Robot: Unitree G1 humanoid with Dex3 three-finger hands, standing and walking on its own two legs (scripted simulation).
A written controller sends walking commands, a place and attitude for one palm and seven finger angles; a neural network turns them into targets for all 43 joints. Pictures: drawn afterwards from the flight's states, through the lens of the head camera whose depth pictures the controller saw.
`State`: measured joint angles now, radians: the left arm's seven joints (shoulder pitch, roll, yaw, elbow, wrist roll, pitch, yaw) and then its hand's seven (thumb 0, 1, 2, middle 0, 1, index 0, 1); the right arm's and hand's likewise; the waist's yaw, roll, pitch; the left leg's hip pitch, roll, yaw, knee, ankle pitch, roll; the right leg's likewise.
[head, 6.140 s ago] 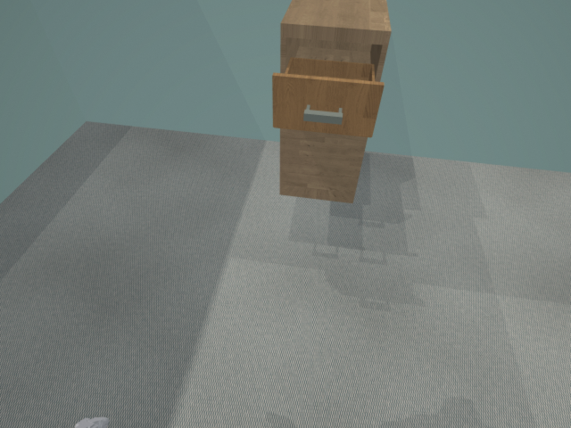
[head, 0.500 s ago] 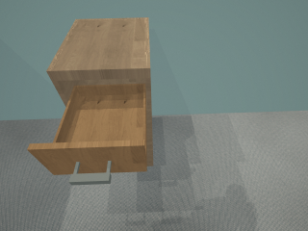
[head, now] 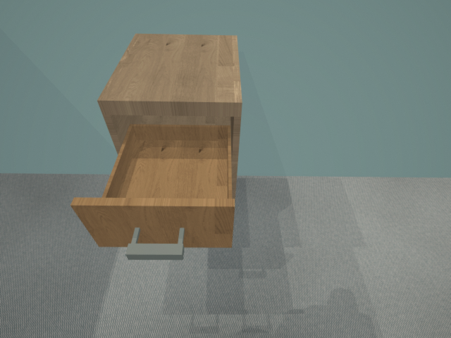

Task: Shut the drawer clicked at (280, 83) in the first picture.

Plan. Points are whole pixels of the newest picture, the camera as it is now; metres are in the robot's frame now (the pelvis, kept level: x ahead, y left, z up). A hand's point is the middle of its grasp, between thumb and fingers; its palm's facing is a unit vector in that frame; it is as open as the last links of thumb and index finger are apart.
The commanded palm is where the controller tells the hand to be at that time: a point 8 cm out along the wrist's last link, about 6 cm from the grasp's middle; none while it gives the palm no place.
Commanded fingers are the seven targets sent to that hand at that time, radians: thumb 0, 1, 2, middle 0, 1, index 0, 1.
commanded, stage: come to a stop and stand still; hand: left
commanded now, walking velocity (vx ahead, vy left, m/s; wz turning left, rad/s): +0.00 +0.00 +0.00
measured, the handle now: (157, 242) +0.33 +0.17 -0.07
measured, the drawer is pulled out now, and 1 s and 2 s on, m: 0.30 0.30 0.30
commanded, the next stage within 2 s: look again from close up in 1.02 s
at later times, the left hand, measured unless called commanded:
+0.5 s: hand out of the picture +0.03 +0.18 -0.17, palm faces +0.00 -0.98 -0.21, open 7.4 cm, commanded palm none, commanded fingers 0.00 0.90 0.90 -0.20 -0.30 -0.20 -0.30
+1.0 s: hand out of the picture +0.04 +0.15 -0.16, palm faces +0.00 -0.98 -0.21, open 7.4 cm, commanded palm none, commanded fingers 0.00 0.90 0.90 -0.20 -0.30 -0.20 -0.30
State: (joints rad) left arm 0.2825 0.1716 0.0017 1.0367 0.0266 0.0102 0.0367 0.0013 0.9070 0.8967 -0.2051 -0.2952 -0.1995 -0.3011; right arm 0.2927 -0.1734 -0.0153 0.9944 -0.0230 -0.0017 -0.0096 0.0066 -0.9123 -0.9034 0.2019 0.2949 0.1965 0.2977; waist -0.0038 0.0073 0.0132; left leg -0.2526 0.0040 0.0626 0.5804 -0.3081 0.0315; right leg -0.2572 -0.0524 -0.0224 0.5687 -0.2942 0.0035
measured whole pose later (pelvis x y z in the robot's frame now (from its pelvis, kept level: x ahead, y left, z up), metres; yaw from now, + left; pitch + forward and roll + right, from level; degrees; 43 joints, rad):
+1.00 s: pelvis +0.03 -0.02 +0.01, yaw -1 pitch -1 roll +1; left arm 0.29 0.16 -0.01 1.08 0.02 -0.02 0.04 0.00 0.91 0.90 -0.20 -0.29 -0.20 -0.30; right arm 0.27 -0.15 0.02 1.14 -0.01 -0.02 -0.02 0.01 -0.91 -0.90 0.20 0.30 0.20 0.30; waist 0.00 0.00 0.04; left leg -0.12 0.02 0.06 0.42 -0.27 -0.01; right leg -0.16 -0.03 -0.02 0.46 -0.28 0.01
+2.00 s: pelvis -0.01 -0.03 -0.04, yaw +1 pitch +8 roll +1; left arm 0.41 0.08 0.00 0.08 -0.16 -0.52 -0.11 0.02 0.93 0.90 -0.33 -0.45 -0.33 -0.45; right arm 0.20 -0.27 -0.08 0.65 0.00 -0.32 0.00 0.02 -0.91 -0.90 0.20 0.30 0.20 0.30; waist -0.02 -0.01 -0.13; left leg -0.61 0.02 0.04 0.89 -0.42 -0.01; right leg -0.63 -0.05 -0.03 0.92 -0.43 0.00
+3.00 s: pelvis +0.00 -0.02 -0.07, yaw +3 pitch +11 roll -2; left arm 0.76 0.16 -0.03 -0.38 -0.15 -0.36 -0.11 0.01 0.90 0.90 -1.32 -1.51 -1.31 -1.51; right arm 0.21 -0.19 0.00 0.41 0.02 -0.16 -0.03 0.02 -0.90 -0.90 0.21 0.30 0.20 0.30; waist 0.02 0.03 -0.15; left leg -0.78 0.03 -0.02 1.12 -0.53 0.00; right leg -0.74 -0.04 -0.08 1.07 -0.52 0.01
